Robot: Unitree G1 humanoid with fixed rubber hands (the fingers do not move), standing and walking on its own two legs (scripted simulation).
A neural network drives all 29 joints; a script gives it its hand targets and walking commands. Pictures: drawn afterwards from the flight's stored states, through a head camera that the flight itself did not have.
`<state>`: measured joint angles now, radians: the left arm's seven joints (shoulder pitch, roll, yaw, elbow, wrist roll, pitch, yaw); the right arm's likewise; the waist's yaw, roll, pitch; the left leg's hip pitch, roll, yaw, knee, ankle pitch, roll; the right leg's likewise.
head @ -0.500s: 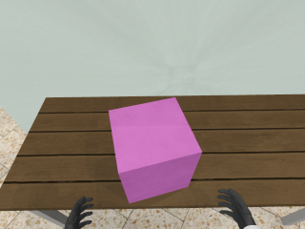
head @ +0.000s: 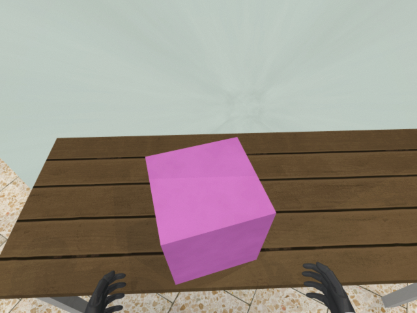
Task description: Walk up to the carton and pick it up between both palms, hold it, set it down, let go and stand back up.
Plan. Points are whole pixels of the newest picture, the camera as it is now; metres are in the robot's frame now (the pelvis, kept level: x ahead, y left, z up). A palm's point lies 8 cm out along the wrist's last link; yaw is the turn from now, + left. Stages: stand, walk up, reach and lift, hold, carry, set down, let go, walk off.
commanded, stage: let go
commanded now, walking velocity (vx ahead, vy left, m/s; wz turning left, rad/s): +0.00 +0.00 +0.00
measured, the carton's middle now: (205, 212) +0.34 +0.03 -0.07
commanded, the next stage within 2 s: stand in 0.32 s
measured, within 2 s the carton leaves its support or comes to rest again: neither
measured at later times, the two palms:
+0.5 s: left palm out of the picture +0.12 +0.27 -0.09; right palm out of the picture +0.12 -0.26 -0.10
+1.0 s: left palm out of the picture +0.01 +0.32 -0.13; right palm out of the picture +0.03 -0.26 -0.12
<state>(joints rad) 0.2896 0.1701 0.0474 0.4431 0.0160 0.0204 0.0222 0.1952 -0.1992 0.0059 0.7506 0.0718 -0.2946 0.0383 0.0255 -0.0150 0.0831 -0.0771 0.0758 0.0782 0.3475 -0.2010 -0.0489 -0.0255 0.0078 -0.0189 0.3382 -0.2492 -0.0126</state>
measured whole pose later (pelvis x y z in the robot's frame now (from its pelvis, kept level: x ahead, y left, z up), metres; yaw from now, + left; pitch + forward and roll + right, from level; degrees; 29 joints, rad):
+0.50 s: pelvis -0.01 +0.01 -0.01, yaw +0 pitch -3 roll +0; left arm 0.21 0.27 0.03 0.67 0.02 0.01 0.01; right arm 0.20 -0.27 -0.03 0.82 -0.03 -0.06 0.00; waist 0.02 -0.02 0.00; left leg -0.17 0.06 0.08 0.47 -0.26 -0.03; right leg -0.12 -0.01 -0.02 0.47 -0.31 0.00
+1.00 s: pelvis -0.04 +0.03 +0.00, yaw +1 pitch -4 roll +0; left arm 0.21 0.34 -0.02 1.08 0.01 -0.02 0.00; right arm 0.22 -0.32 0.00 1.02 -0.02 -0.01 0.01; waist 0.01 0.00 0.02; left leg -0.16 0.04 0.08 0.42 -0.19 0.00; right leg -0.09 -0.03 -0.02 0.40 -0.23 0.03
